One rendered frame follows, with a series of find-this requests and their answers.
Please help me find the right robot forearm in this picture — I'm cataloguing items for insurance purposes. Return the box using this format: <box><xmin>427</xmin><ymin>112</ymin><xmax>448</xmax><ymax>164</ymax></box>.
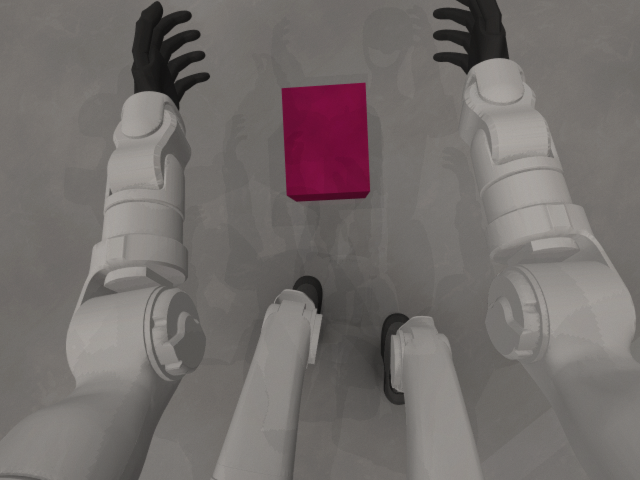
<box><xmin>458</xmin><ymin>58</ymin><xmax>636</xmax><ymax>341</ymax></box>

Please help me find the left robot forearm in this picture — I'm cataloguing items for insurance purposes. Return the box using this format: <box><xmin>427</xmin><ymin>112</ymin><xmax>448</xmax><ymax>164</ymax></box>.
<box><xmin>66</xmin><ymin>91</ymin><xmax>191</xmax><ymax>376</ymax></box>

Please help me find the robot right hand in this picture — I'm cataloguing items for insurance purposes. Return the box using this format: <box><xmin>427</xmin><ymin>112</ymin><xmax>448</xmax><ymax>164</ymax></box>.
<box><xmin>433</xmin><ymin>0</ymin><xmax>509</xmax><ymax>75</ymax></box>

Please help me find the left robot upper arm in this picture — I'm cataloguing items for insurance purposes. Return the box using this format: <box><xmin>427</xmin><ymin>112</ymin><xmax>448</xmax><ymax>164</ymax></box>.
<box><xmin>0</xmin><ymin>285</ymin><xmax>206</xmax><ymax>480</ymax></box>

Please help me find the carton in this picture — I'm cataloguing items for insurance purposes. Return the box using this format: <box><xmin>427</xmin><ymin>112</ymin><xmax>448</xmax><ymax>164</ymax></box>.
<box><xmin>282</xmin><ymin>83</ymin><xmax>370</xmax><ymax>202</ymax></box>

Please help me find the robot left hand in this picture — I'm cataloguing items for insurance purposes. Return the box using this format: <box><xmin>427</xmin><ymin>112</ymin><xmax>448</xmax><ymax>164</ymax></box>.
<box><xmin>131</xmin><ymin>1</ymin><xmax>210</xmax><ymax>110</ymax></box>

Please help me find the right robot upper arm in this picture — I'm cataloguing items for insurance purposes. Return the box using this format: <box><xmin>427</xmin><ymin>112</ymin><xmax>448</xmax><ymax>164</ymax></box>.
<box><xmin>485</xmin><ymin>261</ymin><xmax>640</xmax><ymax>480</ymax></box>

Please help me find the robot right shin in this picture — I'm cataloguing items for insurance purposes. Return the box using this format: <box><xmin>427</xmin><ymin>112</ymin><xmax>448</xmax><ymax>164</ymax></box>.
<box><xmin>391</xmin><ymin>316</ymin><xmax>452</xmax><ymax>393</ymax></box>

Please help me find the robot left foot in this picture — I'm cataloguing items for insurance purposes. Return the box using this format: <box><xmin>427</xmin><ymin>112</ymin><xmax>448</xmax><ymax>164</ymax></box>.
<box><xmin>292</xmin><ymin>276</ymin><xmax>322</xmax><ymax>314</ymax></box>

